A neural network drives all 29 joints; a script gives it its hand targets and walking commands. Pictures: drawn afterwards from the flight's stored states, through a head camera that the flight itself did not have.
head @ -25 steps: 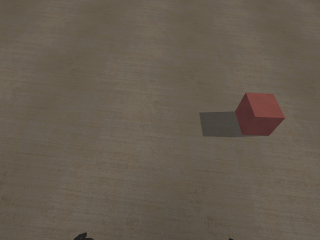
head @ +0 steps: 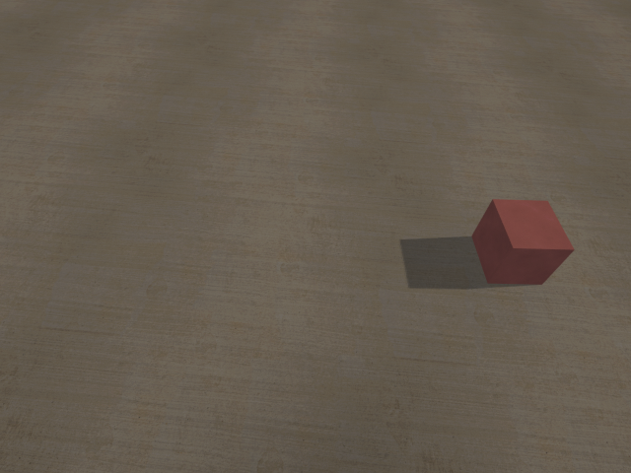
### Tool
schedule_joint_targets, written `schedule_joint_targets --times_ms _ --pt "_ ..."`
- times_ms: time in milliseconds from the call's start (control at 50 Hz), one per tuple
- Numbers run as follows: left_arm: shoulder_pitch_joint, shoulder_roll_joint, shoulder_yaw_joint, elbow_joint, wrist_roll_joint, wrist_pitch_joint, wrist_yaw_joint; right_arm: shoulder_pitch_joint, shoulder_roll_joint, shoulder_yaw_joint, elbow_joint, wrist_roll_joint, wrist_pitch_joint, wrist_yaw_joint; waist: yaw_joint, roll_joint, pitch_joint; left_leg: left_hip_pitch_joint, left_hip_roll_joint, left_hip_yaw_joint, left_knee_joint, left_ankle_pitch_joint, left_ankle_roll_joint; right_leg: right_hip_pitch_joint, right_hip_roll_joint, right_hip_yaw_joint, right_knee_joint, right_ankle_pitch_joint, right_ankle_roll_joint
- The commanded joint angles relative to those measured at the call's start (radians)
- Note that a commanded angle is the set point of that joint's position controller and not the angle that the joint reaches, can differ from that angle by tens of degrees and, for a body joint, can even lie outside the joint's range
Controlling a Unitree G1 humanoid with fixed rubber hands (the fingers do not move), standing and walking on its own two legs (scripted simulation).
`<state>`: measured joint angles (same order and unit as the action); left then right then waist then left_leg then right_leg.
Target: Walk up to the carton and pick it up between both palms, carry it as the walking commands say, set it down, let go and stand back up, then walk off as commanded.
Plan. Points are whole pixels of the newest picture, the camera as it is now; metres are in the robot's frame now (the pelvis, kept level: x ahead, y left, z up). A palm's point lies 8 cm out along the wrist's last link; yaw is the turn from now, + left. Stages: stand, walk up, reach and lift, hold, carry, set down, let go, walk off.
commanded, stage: stand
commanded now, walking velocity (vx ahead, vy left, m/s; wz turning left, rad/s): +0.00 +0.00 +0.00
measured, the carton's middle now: (517, 242) +1.02 -0.80 -0.65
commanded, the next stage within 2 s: walk up in 1.46 s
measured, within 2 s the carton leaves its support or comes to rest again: neither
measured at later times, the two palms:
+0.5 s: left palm out of the picture +0.01 +0.20 -0.14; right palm out of the picture +0.00 -0.21 -0.15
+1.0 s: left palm out of the picture -0.04 +0.19 -0.14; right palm out of the picture -0.05 -0.22 -0.14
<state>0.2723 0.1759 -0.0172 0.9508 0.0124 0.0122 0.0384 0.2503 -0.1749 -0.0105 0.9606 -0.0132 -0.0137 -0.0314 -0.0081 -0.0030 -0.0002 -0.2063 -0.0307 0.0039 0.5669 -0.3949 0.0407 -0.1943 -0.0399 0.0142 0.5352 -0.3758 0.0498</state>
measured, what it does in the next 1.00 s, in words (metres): stands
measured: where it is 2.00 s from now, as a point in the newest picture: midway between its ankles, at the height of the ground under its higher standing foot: outside the picture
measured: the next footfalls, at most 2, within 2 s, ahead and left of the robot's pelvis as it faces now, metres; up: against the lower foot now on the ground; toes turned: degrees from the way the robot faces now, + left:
none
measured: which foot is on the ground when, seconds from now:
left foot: down 0.00-1.00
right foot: down 0.00-1.00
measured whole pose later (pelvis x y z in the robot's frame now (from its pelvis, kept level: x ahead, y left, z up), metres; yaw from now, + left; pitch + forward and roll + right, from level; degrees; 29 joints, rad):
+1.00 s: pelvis -0.01 -0.01 +0.01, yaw +0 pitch -2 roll +0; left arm 0.29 0.11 -0.03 1.20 0.01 0.00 0.05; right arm 0.29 -0.12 0.00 1.21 -0.01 0.00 -0.04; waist -0.01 -0.01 0.06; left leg -0.09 -0.02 0.01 0.45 -0.33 0.02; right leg -0.10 -0.03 0.01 0.45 -0.32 0.03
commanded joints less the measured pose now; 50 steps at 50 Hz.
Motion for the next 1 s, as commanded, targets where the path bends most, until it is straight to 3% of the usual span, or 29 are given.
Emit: schedule_joint_targets --times_ms 0,80,100,160,200,220,240,300,320,340,360,420,440,460,480,500,520,540,620,680,700,720,740,780,840,880,920,940,980 --pt "0.089 0.128 0.032 0.035 0.001 -0.015 0.013 0.105 -0.101 -0.014 0.020 0.003 -0.002 -0.019 -0.018 -0.017 -0.033 0.111 0.118 -0.083 -0.073 0.634 0.023 -0.001 -0.031 0.002 -0.033 0.426 -0.047" --pt "0.052 0.117 0.041 0.040 -0.006 -0.010 0.021 0.118 -0.116 -0.030 0.056 0.008 -0.001 -0.013 -0.024 0.017 -0.023 0.102 0.109 -0.066 -0.060 0.742 0.023 0.030 -0.023 -0.017 -0.028 0.395 -0.038" --pt "0.081 0.060 0.020 0.088 -0.007 -0.009 0.019 0.062 -0.122 -0.024 0.058 0.003 -0.008 -0.010 -0.005 -0.052 0.005 0.115 0.119 -0.078 -0.075 0.703 0.020 0.024 -0.032 -0.002 -0.047 0.411 -0.040" --pt "0.073 0.053 0.015 0.100 -0.008 -0.011 0.013 0.099 -0.102 -0.025 0.113 -0.002 -0.003 -0.014 0.016 0.056 0.005 0.089 0.132 -0.068 -0.087 0.798 0.013 0.071 -0.045 -0.001 -0.050 0.376 -0.030" --pt "0.088 0.051 0.014 0.124 -0.012 -0.013 0.014 0.133 -0.065 -0.006 0.122 0.011 0.000 -0.019 -0.015 0.058 0.009 0.109 0.117 -0.050 -0.079 0.784 -0.002 0.069 -0.039 -0.001 -0.025 0.459 -0.039" --pt "0.095 0.039 0.013 0.144 -0.009 -0.010 0.016 0.129 -0.040 0.002 0.133 0.002 -0.009 -0.021 0.007 -0.005 -0.048 0.121 0.134 -0.088 -0.074 0.829 0.011 0.120 -0.037 -0.006 -0.033 0.446 -0.043" --pt "0.119 0.061 0.032 0.149 -0.016 0.001 0.020 0.120 -0.048 0.004 0.134 0.008 -0.013 -0.012 0.014 0.069 0.003 0.105 0.128 -0.076 -0.085 0.914 0.009 0.094 -0.029 -0.034 0.002 0.407 -0.038" --pt "0.110 0.060 0.031 0.167 -0.007 -0.001 0.019 0.105 -0.029 0.011 0.165 -0.001 -0.011 -0.024 0.030 0.071 0.017 0.133 0.115 -0.058 -0.097 0.874 0.010 0.070 -0.048 -0.025 -0.024 0.425 -0.028" --pt "0.113 0.040 0.019 0.188 -0.010 -0.002 0.010 0.098 -0.095 -0.012 0.154 0.007 -0.005 -0.021 0.017 -0.032 0.034 0.114 0.112 -0.059 -0.079 0.821 0.005 0.088 -0.041 -0.010 -0.053 0.497 -0.017" --pt "0.128 0.041 0.015 0.205 -0.009 0.004 0.021 0.132 -0.039 -0.004 0.160 0.015 -0.005 -0.015 0.011 -0.050 0.029 0.070 0.118 -0.074 -0.097 0.747 0.006 0.113 -0.052 -0.001 -0.056 0.544 -0.029" --pt "0.100 0.027 0.008 0.182 -0.006 -0.006 0.023 0.083 -0.062 -0.009 0.165 0.017 -0.001 -0.015 0.021 0.034 0.015 0.054 0.093 -0.042 -0.101 0.648 0.007 0.150 -0.069 0.006 -0.067 0.506 -0.029" --pt "0.076 0.071 0.024 0.188 0.003 0.000 0.021 0.152 -0.016 -0.003 0.198 -0.015 0.008 -0.034 -0.005 -0.049 0.040 0.109 0.097 -0.049 -0.080 0.647 -0.013 0.080 -0.051 0.001 -0.059 0.585 -0.031" --pt "0.044 0.090 0.030 0.175 -0.006 -0.019 0.021 0.106 -0.080 -0.017 0.173 -0.008 0.000 -0.034 -0.010 -0.052 0.066 0.166 0.110 -0.050 -0.084 0.783 0.002 0.003 -0.046 -0.017 -0.030 0.600 -0.047" --pt "0.112 0.005 -0.001 0.208 -0.006 -0.019 0.026 0.142 -0.112 -0.028 0.203 0.006 0.010 -0.029 0.006 0.059 -0.008 0.181 0.113 -0.045 -0.082 0.782 0.002 0.079 -0.048 -0.005 -0.045 0.500 -0.035" --pt "0.081 0.060 0.012 0.211 0.001 -0.019 0.028 0.157 0.011 0.006 0.213 -0.001 0.008 -0.019 -0.017 -0.049 0.065 0.114 0.113 -0.052 -0.099 0.681 -0.002 0.066 -0.071 0.013 -0.071 0.532 -0.040" --pt "0.117 0.002 0.006 0.212 -0.010 -0.011 0.023 0.145 -0.064 -0.010 0.202 -0.001 0.008 -0.029 -0.003 -0.010 0.041 0.119 0.117 -0.048 -0.103 0.652 -0.001 0.094 -0.056 0.003 -0.082 0.510 -0.033" --pt "0.085 0.021 0.005 0.224 -0.006 -0.011 0.028 0.105 -0.037 -0.009 0.193 0.003 0.005 -0.031 0.002 -0.064 0.057 0.125 0.117 -0.059 -0.123 0.635 -0.007 0.068 -0.059 0.002 -0.083 0.489 -0.039" --pt "0.077 0.040 0.014 0.202 0.006 -0.010 0.025 0.075 -0.038 -0.001 0.192 0.004 0.013 -0.038 0.017 0.010 0.125 0.043 0.108 -0.065 -0.131 0.626 0.002 0.078 -0.067 0.037 -0.111 0.477 -0.045" --pt "0.093 0.025 0.018 0.229 0.001 -0.014 0.025 0.132 -0.021 -0.002 0.220 0.011 0.000 -0.015 0.001 -0.044 0.063 0.115 0.098 -0.050 -0.144 0.582 -0.006 0.110 -0.063 0.018 -0.081 0.536 -0.052" --pt "0.092 -0.006 0.000 0.233 -0.005 -0.015 0.018 0.104 -0.063 -0.014 0.227 0.015 0.002 -0.016 -0.003 0.037 0.067 0.122 0.106 -0.064 -0.159 0.592 0.005 0.093 -0.066 0.016 -0.110 0.466 -0.052" --pt "0.113 -0.005 -0.010 0.237 0.005 -0.017 0.012 0.124 -0.087 -0.026 0.239 0.004 0.007 -0.022 -0.005 0.036 0.011 0.159 0.108 -0.039 -0.133 0.612 -0.001 0.107 -0.060 0.019 -0.129 0.480 -0.041" --pt "0.056 -0.010 -0.003 0.235 0.002 -0.019 0.020 0.109 -0.078 -0.025 0.221 0.001 0.010 -0.020 -0.016 -0.065 0.105 0.131 0.112 -0.058 -0.159 0.585 -0.013 0.055 -0.052 0.009 -0.120 0.442 -0.045" --pt "0.082 0.004 -0.006 0.234 -0.008 -0.030 0.017 0.134 -0.060 -0.017 0.235 0.017 0.015 -0.016 -0.004 -0.043 0.047 0.146 0.104 -0.048 -0.151 0.569 -0.007 0.094 -0.061 0.011 -0.120 0.529 -0.050" --pt "0.094 0.027 -0.007 0.247 -0.006 -0.018 0.022 0.110 0.000 -0.001 0.232 0.009 0.023 -0.021 -0.022 -0.022 0.201 0.102 0.106 -0.059 -0.200 0.469 -0.010 -0.036 -0.049 0.011 -0.150 0.322 -0.037" --pt "0.123 0.013 -0.001 0.251 -0.001 -0.010 0.023 0.129 -0.030 0.006 0.250 0.013 0.016 -0.020 0.008 0.027 0.105 0.036 0.096 -0.058 -0.202 0.334 -0.001 0.100 -0.065 0.027 -0.163 0.316 -0.055" --pt "0.093 -0.001 -0.006 0.243 -0.007 -0.017 0.012 0.099 -0.002 0.013 0.231 0.005 0.007 -0.012 0.007 -0.073 0.088 0.057 0.122 -0.089 -0.185 0.395 0.009 0.069 -0.045 0.020 -0.147 0.306 -0.055" --pt "0.055 0.026 -0.005 0.221 -0.007 -0.022 0.010 0.101 -0.064 -0.007 0.224 0.014 0.003 -0.013 -0.020 0.038 0.078 0.073 0.095 -0.036 -0.173 0.390 -0.006 0.070 -0.056 0.050 -0.143 0.401 -0.058" --pt "0.085 0.017 -0.011 0.241 0.003 -0.025 0.022 0.131 -0.031 0.001 0.251 0.003 0.006 -0.019 -0.011 -0.006 0.105 0.097 0.104 -0.049 -0.204 0.419 -0.011 0.047 -0.061 0.028 -0.135 0.387 -0.055" --pt "0.136 0.023 -0.002 0.261 -0.001 -0.010 0.023 0.156 -0.046 0.002 0.246 -0.001 0.005 -0.025 0.017 0.023 0.088 0.080 0.108 -0.053 -0.184 0.433 -0.019 0.067 -0.050 0.010 -0.157 0.313 -0.034"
